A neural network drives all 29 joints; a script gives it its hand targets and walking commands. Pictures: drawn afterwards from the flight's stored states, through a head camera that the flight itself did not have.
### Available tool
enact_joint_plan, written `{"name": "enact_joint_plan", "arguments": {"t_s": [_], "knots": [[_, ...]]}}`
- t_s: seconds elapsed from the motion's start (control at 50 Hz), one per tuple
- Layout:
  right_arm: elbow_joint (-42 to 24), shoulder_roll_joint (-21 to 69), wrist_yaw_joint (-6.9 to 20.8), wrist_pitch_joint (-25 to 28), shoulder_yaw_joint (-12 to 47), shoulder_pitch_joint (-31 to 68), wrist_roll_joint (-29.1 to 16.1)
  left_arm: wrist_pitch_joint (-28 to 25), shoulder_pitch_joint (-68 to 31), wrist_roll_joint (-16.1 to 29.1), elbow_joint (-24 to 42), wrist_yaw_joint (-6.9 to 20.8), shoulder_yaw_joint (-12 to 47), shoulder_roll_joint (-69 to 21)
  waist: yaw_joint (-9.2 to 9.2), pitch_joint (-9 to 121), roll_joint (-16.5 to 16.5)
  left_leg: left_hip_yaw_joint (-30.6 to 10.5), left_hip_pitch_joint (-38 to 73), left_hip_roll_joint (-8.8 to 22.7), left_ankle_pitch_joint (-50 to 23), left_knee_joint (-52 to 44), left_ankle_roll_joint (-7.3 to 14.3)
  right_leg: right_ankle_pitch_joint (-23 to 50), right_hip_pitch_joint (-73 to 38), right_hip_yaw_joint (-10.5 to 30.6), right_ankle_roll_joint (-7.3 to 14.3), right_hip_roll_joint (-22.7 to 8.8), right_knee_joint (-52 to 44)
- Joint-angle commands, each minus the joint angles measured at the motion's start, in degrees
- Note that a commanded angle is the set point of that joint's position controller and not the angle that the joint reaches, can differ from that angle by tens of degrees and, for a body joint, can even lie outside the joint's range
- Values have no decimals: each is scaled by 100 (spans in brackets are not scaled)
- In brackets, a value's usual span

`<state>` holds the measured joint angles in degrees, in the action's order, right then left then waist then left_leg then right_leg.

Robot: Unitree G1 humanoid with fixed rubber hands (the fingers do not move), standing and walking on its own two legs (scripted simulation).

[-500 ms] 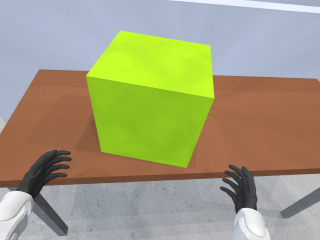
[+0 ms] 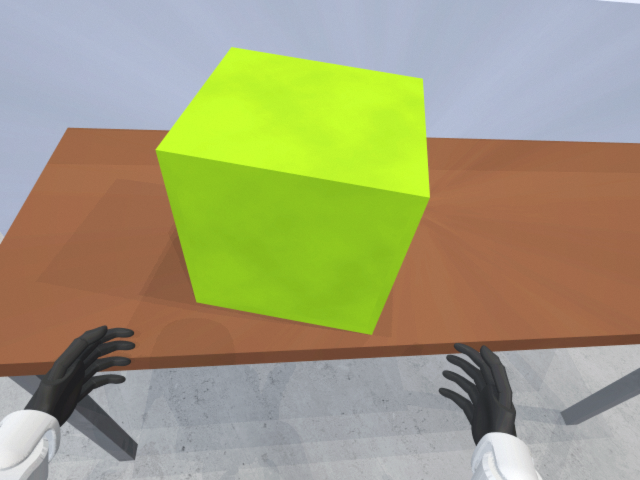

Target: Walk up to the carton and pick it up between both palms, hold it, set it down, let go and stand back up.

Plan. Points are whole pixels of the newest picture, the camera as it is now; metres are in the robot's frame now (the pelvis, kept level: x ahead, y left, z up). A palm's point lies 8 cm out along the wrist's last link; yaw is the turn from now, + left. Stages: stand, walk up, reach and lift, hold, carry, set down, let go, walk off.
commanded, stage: set down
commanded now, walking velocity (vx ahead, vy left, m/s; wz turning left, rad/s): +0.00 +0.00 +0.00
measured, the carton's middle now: (304, 196) +0.47 +0.04 +0.08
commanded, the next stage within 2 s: let go in 1.34 s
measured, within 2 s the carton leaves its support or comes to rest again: neither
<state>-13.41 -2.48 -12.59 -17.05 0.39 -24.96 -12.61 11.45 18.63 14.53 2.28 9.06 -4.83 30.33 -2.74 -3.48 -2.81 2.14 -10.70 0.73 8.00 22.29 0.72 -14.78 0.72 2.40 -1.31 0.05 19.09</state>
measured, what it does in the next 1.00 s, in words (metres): stands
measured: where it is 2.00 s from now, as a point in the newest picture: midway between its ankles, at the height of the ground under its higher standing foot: outside the picture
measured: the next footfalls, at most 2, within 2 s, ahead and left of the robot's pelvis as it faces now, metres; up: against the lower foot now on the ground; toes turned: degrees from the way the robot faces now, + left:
none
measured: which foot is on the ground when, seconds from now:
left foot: down 0.00-1.00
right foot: down 0.00-1.00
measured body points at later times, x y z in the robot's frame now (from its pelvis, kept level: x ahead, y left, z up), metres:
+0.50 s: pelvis +0.01 +0.00 +0.00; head +0.02 +0.01 +0.45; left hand +0.18 +0.28 -0.01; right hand +0.19 -0.20 -0.01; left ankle +0.05 +0.11 -0.74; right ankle -0.04 -0.14 -0.74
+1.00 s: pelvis +0.01 -0.01 +0.00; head +0.02 +0.00 +0.45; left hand +0.17 +0.27 -0.05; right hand +0.17 -0.20 -0.05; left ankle +0.05 +0.11 -0.74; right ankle -0.04 -0.14 -0.74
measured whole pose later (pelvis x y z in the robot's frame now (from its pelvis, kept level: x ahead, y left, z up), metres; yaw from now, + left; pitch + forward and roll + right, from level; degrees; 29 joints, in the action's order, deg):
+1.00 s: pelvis +0.01 -0.01 +0.00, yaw +0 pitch -3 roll +0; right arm 12.8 -5.7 -3.8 -1.5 0.4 -22.9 -5.6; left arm 8.0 16.5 13.3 -15.9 4.3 -3.5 18.9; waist -2.7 -3.9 -0.6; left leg 2.2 -10.5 0.7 8.5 21.8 0.5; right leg -15.5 0.7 2.4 -0.9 0.1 19.1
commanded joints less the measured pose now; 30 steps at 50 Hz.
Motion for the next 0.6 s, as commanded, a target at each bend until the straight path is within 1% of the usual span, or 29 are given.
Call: {"name": "enact_joint_plan", "arguments": {"t_s": [0.0,0.02,0.06,0.1,0.12,0.14,0.16,0.18,0.2,0.22,0.24,0.26,0.28,0.3,0.32,0.34,0.36,0.38,0.4,0.42,0.44,0.46,0.48,0.5,0.52,0.54,0.56,0.58], "knots": [[-802,-405,51,446,84,-102,81,-468,-284,202,1028,-91,-681,821,-266,153,998,-84,1557,250,-597,-292,-237,51,1195,-38,333,-163,-713],[-553,-440,93,479,81,-122,124,-494,-270,150,961,-109,-659,734,-276,212,1034,-108,1634,252,-764,-235,-259,111,1270,-63,343,-149,-695],[-325,-556,129,548,22,-223,142,-503,-70,75,784,-94,-643,649,-240,195,1033,-128,1847,260,-978,-217,-302,208,1312,-85,349,-120,-735],[-309,-507,146,659,53,-234,122,-584,-53,50,871,-91,-649,667,-268,257,1032,-121,1912,221,-1203,-156,-340,356,1307,-68,340,-126,-740],[-227,-517,151,709,62,-272,127,-599,-29,45,887,-92,-662,670,-249,298,1063,-107,1954,193,-1371,-94,-340,483,1313,-71,341,-131,-753],[-63,-576,175,748,24,-270,158,-614,8,-8,777,-95,-609,626,-254,254,1096,-144,1985,205,-1378,-112,-367,453,1348,-89,336,-116,-741],[-81,-560,176,792,65,-259,131,-616,-5,-40,775,-87,-628,635,-285,244,1108,-129,2048,188,-1424,-106,-364,467,1376,-88,331,-123,-769],[-48,-550,178,838,49,-301,145,-639,-3,-47,795,-81,-611,644,-236,240,1091,-124,2048,180,-1422,-99,-381,499,1363,-86,322,-115,-778],[-26,-576,196,892,33,-235,166,-647,-10,-40,736,-86,-578,633,-244,334,1037,-140,2008,174,-1478,-77,-389,558,1334,-98,306,-111,-751],[124,-620,238,942,15,-256,157,-661,63,-82,688,-110,-560,579,-244,289,1204,-159,2081,202,-1534,-85,-419,566,1411,-116,331,-101,-729],[117,-609,239,981,-7,-251,180,-690,60,-59,765,-113,-554,597,-199,315,1129,-151,2082,189,-1566,-56,-418,608,1349,-122,321,-89,-748],[63,-594,229,1031,13,-228,172,-705,16,-72,793,-112,-577,659,-235,394,1115,-130,2098,157,-1656,-41,-426,704,1298,-123,296,-97,-748],[241,-641,256,1062,11,-235,199,-686,63,-122,619,-107,-547,548,-239,310,1148,-131,2117,169,-1679,-58,-442,687,1369,-141,296,-81,-743],[252,-678,288,1097,-22,-180,217,-688,56,-109,618,-127,-519,524,-189,297,1123,-152,2102,182,-1674,-57,-447,685,1381,-160,298,-66,-742],[453,-712,314,1126,-13,-175,222,-671,49,-184,474,-131,-497,486,-215,332,1170,-152,2128,182,-1667,-56,-464,638,1379,-185,305,-56,-725],[472,-753,330,1150,-86,-125,258,-674,13,-167,472,-135,-456,453,-193,296,1099,-173,2119,190,-1585,-76,-462,583,1419,-193,311,-30,-730],[438,-760,364,1202,-90,-38,269,-674,-42,-180,472,-150,-436,457,-210,316,1125,-167,2083,212,-1520,-117,-467,518,1419,-216,310,-15,-728],[537,-745,362,1202,-81,-31,302,-675,-85,-183,386,-153,-372,443,-137,237,1121,-169,1995,190,-1341,-136,-451,429,1431,-211,289,-28,-739],[665,-809,406,1208,-113,1,324,-661,-51,-235,281,-184,-336,343,-124,168,1123,-164,1944,207,-1323,-187,-462,377,1426,-258,310,9,-703],[671,-781,409,1209,-97,68,322,-636,-153,-199,269,-181,-346,347,-107,176,1107,-123,1918,187,-1261,-178,-452,361,1420,-229,292,-21,-721],[626,-775,407,1241,-111,88,353,-665,-203,-193,347,-183,-337,389,-106,213,1009,-96,1889,167,-1251,-180,-437,398,1383,-226,268,-7,-729],[837,-872,475,1263,-135,219,412,-642,-259,-252,104,-210,-293,263,-104,253,1008,-96,1913,161,-1189,-193,-431,315,1481,-278,272,21,-682],[879,-903,528,1318,-136,247,420,-674,-263,-279,106,-249,-262,221,-153,260,1061,-119,1845,195,-1074,-229,-438,222,1537,-278,290,27,-663],[857,-848,509,1338,-136,256,450,-709,-338,-259,119,-249,-245,256,-92,264,1016,-121,1810,196,-947,-241,-429,212,1460,-276,291,34,-663],[925,-847,537,1369,-150,280,461,-709,-314,-242,21,-266,-169,189,-82,178,969,-104,1739,192,-878,-250,-417,202,1494,-259,275,32,-659],[1001,-915,572,1388,-188,335,485,-714,-341,-274,-42,-294,-173,148,-97,204,978,-99,1709,189,-878,-257,-426,191,1500,-281,289,49,-631],[1001,-841,585,1416,-151,318,474,-737,-407,-278,52,-315,-153,172,-88,319,1005,-94,1732,185,-878,-230,-418,263,1471,-271,269,33,-621],[1132,-909,610,1446,-188,374,484,-744,-448,-308,-23,-338,-127,121,-70,243,1068,-113,1700,201,-854,-262,-427,248,1521,-271,276,41,-598]]}}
